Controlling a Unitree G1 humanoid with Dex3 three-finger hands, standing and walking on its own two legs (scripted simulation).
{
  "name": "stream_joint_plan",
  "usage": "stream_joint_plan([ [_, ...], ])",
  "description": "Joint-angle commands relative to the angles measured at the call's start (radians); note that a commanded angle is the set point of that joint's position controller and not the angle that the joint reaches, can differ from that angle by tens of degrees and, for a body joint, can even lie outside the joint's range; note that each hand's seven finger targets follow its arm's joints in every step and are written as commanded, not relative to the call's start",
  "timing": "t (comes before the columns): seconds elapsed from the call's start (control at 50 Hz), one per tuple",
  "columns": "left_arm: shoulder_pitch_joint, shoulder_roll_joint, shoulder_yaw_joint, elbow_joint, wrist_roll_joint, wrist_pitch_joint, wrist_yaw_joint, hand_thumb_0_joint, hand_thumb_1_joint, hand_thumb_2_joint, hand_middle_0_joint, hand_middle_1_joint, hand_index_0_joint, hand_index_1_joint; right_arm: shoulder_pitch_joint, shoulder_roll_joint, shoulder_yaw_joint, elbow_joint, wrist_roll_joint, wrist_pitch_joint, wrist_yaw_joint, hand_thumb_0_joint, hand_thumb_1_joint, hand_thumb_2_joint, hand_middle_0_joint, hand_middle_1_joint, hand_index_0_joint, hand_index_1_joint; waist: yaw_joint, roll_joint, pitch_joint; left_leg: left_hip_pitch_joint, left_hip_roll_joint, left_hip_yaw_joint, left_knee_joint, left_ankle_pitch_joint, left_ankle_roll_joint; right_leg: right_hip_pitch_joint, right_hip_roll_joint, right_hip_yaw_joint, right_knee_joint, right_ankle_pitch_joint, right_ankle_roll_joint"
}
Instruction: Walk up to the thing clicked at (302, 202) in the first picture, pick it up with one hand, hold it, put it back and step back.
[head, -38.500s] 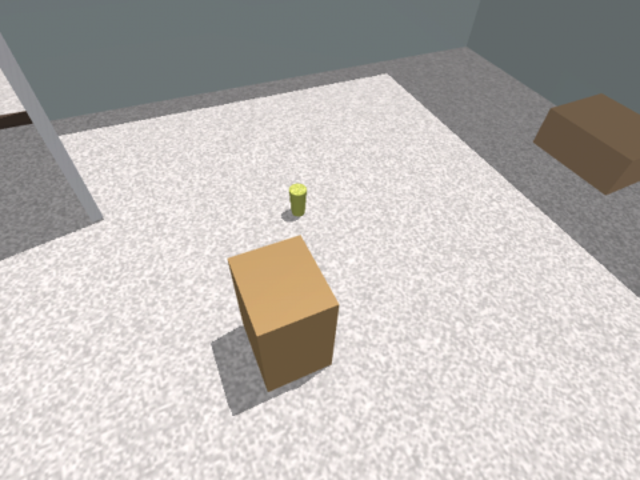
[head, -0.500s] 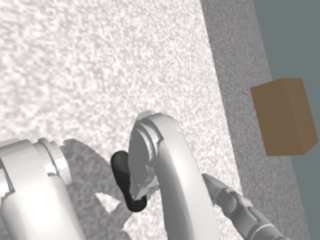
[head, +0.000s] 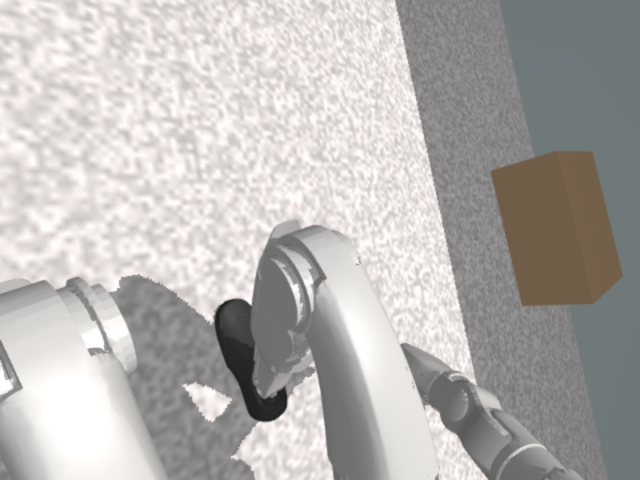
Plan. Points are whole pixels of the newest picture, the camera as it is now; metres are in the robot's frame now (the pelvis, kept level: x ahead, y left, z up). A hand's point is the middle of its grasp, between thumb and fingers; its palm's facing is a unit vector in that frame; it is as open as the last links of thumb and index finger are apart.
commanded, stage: close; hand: left
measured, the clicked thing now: out of the picture +0.47 +0.29 -0.22
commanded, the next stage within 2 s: settle in 0.08 s
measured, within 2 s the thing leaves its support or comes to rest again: leaves its support in 0.44 s
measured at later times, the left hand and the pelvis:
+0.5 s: hand out of the picture +0.45 +0.28 -0.18, palm faces +0.37 -0.93 +0.01, open 10.0 cm; pelvis +0.00 +0.00 +0.00, yaw +0 degrees
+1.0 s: hand out of the picture +0.43 +0.32 -0.07, palm faces +0.34 -0.94 -0.04, open 10.0 cm; pelvis +0.00 -0.01 +0.02, yaw +4 degrees
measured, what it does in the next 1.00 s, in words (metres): stands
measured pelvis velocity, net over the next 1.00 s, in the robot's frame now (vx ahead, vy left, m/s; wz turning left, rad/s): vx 0.00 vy -0.01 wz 0.07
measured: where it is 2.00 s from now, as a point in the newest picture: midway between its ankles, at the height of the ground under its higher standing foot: (179, 432)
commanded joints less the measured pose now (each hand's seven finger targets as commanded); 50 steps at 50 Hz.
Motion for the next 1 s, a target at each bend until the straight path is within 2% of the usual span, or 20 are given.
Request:
stream_joint_plan([
  [0.0, -0.212, 0.141, -0.009, -0.127, -0.008, -0.071, -0.003, 0.000, 0.382, 0.878, -0.905, -0.913, -0.900, -0.914, 0.049, -0.365, -0.121, -0.001, -0.006, 0.017, -0.020, 0.000, -0.889, -0.897, 0.199, 0.299, 0.199, 0.299, -0.134, 0.585, -0.566, 0.411, 0.077, 0.097, -0.347, 0.220, -0.007, 0.297, 0.025, -0.135, -0.143, 0.218, -0.080],
  [0.02, -0.219, 0.122, -0.020, -0.140, -0.011, -0.070, -0.010, 0.000, 0.389, 0.894, -0.911, -0.923, -0.905, -0.924, 0.047, -0.363, -0.124, 0.001, -0.005, 0.016, -0.022, 0.000, -0.884, -0.896, 0.199, 0.299, 0.199, 0.299, -0.135, 0.575, -0.574, 0.411, 0.078, 0.099, -0.338, 0.227, -0.005, 0.294, 0.026, -0.131, -0.147, 0.228, -0.079],
  [0.06, -0.216, 0.154, -0.002, -0.123, -0.010, -0.066, -0.007, 0.000, 0.395, 0.948, -0.967, -0.991, -0.964, -0.991, 0.045, -0.369, -0.122, 0.002, -0.004, 0.016, -0.025, 0.000, -0.886, -0.896, 0.199, 0.299, 0.199, 0.299, -0.133, 0.590, -0.559, 0.408, 0.079, 0.099, -0.347, 0.216, -0.005, 0.288, 0.024, -0.133, -0.147, 0.218, -0.082],
  [0.14, -0.221, 0.139, -0.010, -0.134, -0.017, -0.068, -0.006, 0.000, 0.407, 1.071, -1.094, -1.138, -1.092, -1.141, 0.040, -0.367, -0.118, 0.000, -0.004, 0.016, -0.025, 0.000, -0.891, -0.898, 0.199, 0.299, 0.199, 0.299, -0.135, 0.579, -0.556, 0.394, 0.078, 0.098, -0.343, 0.203, -0.003, 0.292, 0.024, -0.138, -0.151, 0.212, -0.080],
  [0.16, -0.203, 0.139, 0.004, -0.126, -0.019, -0.065, -0.005, 0.000, 0.405, 1.107, -1.106, -1.168, -1.104, -1.172, 0.045, -0.368, -0.121, 0.001, -0.006, 0.017, -0.025, 0.000, -0.886, -0.897, 0.199, 0.299, 0.199, 0.299, -0.129, 0.577, -0.574, 0.410, 0.079, 0.099, -0.343, 0.225, -0.005, 0.303, 0.026, -0.134, -0.151, 0.224, -0.081],
  [0.24, -0.217, 0.137, -0.011, -0.141, -0.013, -0.065, -0.010, 0.000, 0.429, 1.204, -1.156, -1.253, -1.141, -1.274, 0.036, -0.367, -0.120, -0.001, -0.005, 0.017, -0.028, 0.000, -0.916, -0.908, 0.199, 0.300, 0.199, 0.300, -0.134, 0.593, -0.559, 0.420, 0.081, 0.096, -0.352, 0.217, -0.007, 0.289, 0.024, -0.139, -0.151, 0.217, -0.083],
  [0.26, -0.221, 0.163, -0.003, -0.137, -0.009, -0.063, -0.010, 0.000, 0.415, 1.211, -1.177, -1.275, -1.164, -1.295, 0.046, -0.368, -0.118, 0.008, -0.006, 0.018, -0.029, 0.000, -0.918, -0.908, 0.199, 0.300, 0.199, 0.300, -0.132, 0.603, -0.560, 0.411, 0.081, 0.100, -0.349, 0.217, -0.005, 0.298, 0.025, -0.136, -0.153, 0.218, -0.084],
  [0.34, -0.228, 0.149, -0.006, -0.185, -0.016, -0.064, -0.020, 0.000, 0.370, 1.230, -1.212, -1.316, -1.201, -1.335, 0.041, -0.366, -0.124, 0.002, -0.003, 0.016, -0.026, 0.000, -0.922, -0.908, 0.199, 0.300, 0.199, 0.300, -0.127, 0.614, -0.565, 0.417, 0.080, 0.100, -0.357, 0.206, -0.007, 0.293, 0.021, -0.136, -0.150, 0.209, -0.085],
  [0.38, -0.228, 0.166, 0.021, -0.199, -0.021, -0.055, -0.017, 0.000, 0.349, 1.234, -1.229, -1.325, -1.218, -1.345, 0.050, -0.371, -0.131, 0.004, 0.000, 0.015, -0.027, 0.000, -0.920, -0.908, 0.199, 0.300, 0.199, 0.300, -0.121, 0.614, -0.585, 0.424, 0.080, 0.101, -0.356, 0.213, -0.008, 0.297, 0.020, -0.135, -0.149, 0.213, -0.084],
  [0.48, -0.208, 0.141, 0.011, -0.268, -0.013, -0.028, -0.032, 0.000, 0.285, 1.246, -1.276, -1.371, -1.266, -1.391, 0.065, -0.361, -0.153, 0.006, 0.011, 0.021, -0.021, 0.000, -0.924, -0.908, 0.199, 0.300, 0.199, 0.300, -0.102, 0.652, -0.606, 0.443, 0.079, 0.106, -0.380, 0.217, -0.015, 0.282, 0.012, -0.128, -0.140, 0.207, -0.089],
  [0.5, -0.204, 0.146, 0.022, -0.294, -0.016, -0.019, -0.035, 0.000, 0.279, 1.254, -1.270, -1.371, -1.260, -1.392, 0.073, -0.359, -0.159, 0.007, 0.015, 0.022, -0.022, 0.000, -0.921, -0.908, 0.199, 0.300, 0.199, 0.300, -0.092, 0.642, -0.615, 0.435, 0.077, 0.114, -0.379, 0.222, -0.012, 0.293, 0.010, -0.122, -0.146, 0.212, -0.089],
  [0.6, -0.169, 0.087, 0.002, -0.395, -0.025, 0.043, -0.054, 0.000, 0.270, 1.260, -1.297, -1.392, -1.289, -1.412, 0.120, -0.347, -0.205, 0.010, 0.042, 0.025, -0.016, 0.000, -0.912, -0.904, 0.199, 0.300, 0.199, 0.300, -0.063, 0.667, -0.682, 0.457, 0.072, 0.131, -0.399, 0.248, -0.015, 0.284, 0.003, -0.105, -0.147, 0.226, -0.094],
  [0.66, -0.182, 0.064, -0.007, -0.492, -0.034, 0.083, -0.068, 0.000, 0.276, 1.250, -1.311, -1.394, -1.306, -1.412, 0.139, -0.334, -0.234, 0.008, 0.065, 0.024, -0.014, 0.000, -0.912, -0.903, 0.199, 0.300, 0.199, 0.300, -0.038, 0.666, -0.707, 0.426, 0.066, 0.144, -0.414, 0.214, -0.009, 0.266, -0.003, -0.090, -0.153, 0.203, -0.098],
  [0.68, -0.169, 0.022, -0.031, -0.507, -0.040, 0.098, -0.074, 0.000, 0.252, 1.245, -1.311, -1.395, -1.307, -1.412, 0.148, -0.331, -0.245, 0.002, 0.073, 0.024, -0.011, 0.000, -0.911, -0.903, 0.199, 0.300, 0.199, 0.300, -0.040, 0.670, -0.717, 0.439, 0.063, 0.147, -0.422, 0.218, -0.010, 0.257, -0.006, -0.088, -0.154, 0.207, -0.099],
  [0.72, -0.172, 0.002, -0.043, -0.570, -0.044, 0.127, -0.082, 0.000, 0.255, 1.236, -1.305, -1.393, -1.303, -1.407, 0.172, -0.325, -0.267, 0.004, 0.090, 0.026, -0.011, 0.000, -0.908, -0.901, 0.199, 0.300, 0.199, 0.300, -0.026, 0.680, -0.733, 0.446, 0.061, 0.151, -0.442, 0.215, -0.011, 0.244, -0.011, -0.080, -0.159, 0.201, -0.103],
  [0.78, -0.187, -0.001, -0.040, -0.639, -0.049, 0.176, -0.091, 0.000, 0.228, 1.228, -1.310, -1.393, -1.308, -1.407, 0.207, -0.308, -0.304, 0.012, 0.118, 0.025, -0.012, 0.000, -0.903, -0.900, 0.199, 0.300, 0.199, 0.300, 0.000, 0.677, -0.758, 0.419, 0.054, 0.172, -0.457, 0.171, -0.003, 0.223, -0.018, -0.055, -0.169, 0.167, -0.109],
  [0.82, -0.144, -0.056, -0.058, -0.656, -0.060, 0.210, -0.100, 0.000, 0.216, 1.219, -1.293, -1.377, -1.290, -1.393, 0.211, -0.291, -0.325, 0.002, 0.136, 0.022, -0.009, 0.000, -0.901, -0.899, 0.199, 0.300, 0.199, 0.300, 0.023, 0.649, -0.768, 0.393, 0.048, 0.183, -0.469, 0.142, 0.004, 0.214, -0.021, -0.046, -0.181, 0.145, -0.110],
  [0.88, -0.165, -0.076, -0.064, -0.722, -0.065, 0.254, -0.111, 0.000, 0.223, 1.204, -1.294, -1.376, -1.294, -1.388, 0.251, -0.275, -0.355, 0.010, 0.162, 0.020, -0.013, 0.000, -0.895, -0.897, 0.199, 0.300, 0.199, 0.300, 0.032, 0.638, -0.799, 0.400, 0.043, 0.196, -0.481, 0.149, 0.007, 0.193, -0.026, -0.030, -0.187, 0.148, -0.114],
  [0.9, -0.159, -0.089, -0.083, -0.724, -0.060, 0.269, -0.117, 0.000, 0.216, 1.195, -1.283, -1.367, -1.283, -1.379, 0.252, -0.267, -0.364, 0.006, 0.170, 0.021, -0.016, 0.000, -0.897, -0.898, 0.199, 0.300, 0.199, 0.300, 0.039, 0.635, -0.805, 0.391, 0.040, 0.203, -0.488, 0.142, 0.010, 0.189, -0.029, -0.024, -0.192, 0.137, -0.115],
  [0.98, -0.137, -0.120, -0.074, -0.743, -0.071, 0.317, -0.136, 0.000, 0.186, 1.185, -1.277, -1.359, -1.276, -1.372, 0.273, -0.249, -0.399, 0.002, 0.199, 0.021, -0.021, 0.000, -0.895, -0.897, 0.199, 0.300, 0.199, 0.300, 0.067, 0.619, -0.834, 0.400, 0.035, 0.214, -0.519, 0.126, 0.013, 0.161, -0.038, -0.009, -0.199, 0.114, -0.121],
])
